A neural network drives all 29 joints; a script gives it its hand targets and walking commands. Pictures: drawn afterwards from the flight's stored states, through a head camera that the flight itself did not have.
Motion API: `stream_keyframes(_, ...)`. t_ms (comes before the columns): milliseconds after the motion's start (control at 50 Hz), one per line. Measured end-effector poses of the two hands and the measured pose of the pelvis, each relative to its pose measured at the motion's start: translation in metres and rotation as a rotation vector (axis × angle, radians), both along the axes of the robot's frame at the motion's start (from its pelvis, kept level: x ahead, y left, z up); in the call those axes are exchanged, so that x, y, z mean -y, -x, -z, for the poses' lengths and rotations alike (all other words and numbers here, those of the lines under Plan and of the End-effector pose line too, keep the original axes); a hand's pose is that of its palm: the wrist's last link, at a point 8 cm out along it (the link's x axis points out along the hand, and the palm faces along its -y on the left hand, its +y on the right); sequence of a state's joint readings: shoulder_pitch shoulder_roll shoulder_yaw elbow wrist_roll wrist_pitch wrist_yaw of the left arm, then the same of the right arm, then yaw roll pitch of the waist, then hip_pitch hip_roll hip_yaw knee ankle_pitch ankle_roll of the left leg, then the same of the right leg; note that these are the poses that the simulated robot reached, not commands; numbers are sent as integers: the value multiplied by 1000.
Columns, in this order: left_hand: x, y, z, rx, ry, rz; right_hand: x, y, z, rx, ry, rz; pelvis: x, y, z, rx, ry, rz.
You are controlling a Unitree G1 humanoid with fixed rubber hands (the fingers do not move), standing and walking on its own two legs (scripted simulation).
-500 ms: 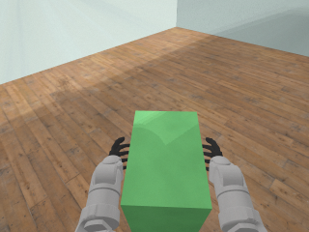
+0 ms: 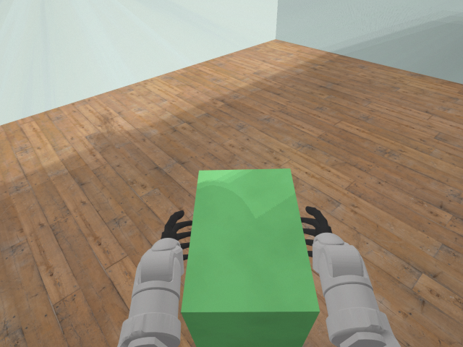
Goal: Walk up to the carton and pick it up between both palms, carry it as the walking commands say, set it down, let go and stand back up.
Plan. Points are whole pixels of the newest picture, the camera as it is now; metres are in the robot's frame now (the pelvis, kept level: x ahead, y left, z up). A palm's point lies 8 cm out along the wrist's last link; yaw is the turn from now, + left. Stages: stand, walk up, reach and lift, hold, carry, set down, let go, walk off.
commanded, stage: reach and lift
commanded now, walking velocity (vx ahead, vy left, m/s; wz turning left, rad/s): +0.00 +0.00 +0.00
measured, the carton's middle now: (246, 261) +0.31 -0.01 -0.02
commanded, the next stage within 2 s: hold in 0.74 s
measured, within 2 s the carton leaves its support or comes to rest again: neither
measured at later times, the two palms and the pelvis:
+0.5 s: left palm (171, 254) +0.30 +0.13 +0.04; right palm (324, 246) +0.30 -0.14 +0.04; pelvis +0.01 -0.01 +0.00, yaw +0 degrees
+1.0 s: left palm (172, 258) +0.28 +0.13 +0.05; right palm (329, 255) +0.28 -0.15 +0.04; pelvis -0.01 +0.00 +0.00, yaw +0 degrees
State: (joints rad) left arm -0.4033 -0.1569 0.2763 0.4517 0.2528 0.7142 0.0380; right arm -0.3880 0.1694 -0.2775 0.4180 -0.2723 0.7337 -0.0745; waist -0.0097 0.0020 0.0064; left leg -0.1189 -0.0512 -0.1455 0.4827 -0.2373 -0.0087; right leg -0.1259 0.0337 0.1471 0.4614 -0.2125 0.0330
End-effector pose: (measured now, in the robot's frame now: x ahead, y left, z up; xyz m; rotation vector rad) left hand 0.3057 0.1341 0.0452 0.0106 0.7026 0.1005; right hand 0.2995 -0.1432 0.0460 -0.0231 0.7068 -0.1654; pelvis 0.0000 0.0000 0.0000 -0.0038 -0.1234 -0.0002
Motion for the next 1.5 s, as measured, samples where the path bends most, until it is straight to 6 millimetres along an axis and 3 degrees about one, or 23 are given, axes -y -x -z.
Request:
stream_keyframes(360,2,3,2,3,-4,-16,3,-1,3,3,18,-35,7,-12,-3,-13,-4,3)
stream_keyframes(940,5,20,-1,6,-17,7,5,22,3,6,2,-6,4,5,1,19,-3,3)
stream_keyframes(1500,5,21,0,-1,-28,0,5,17,4,-2,17,-37,10,-2,-1,11,-3,-8)
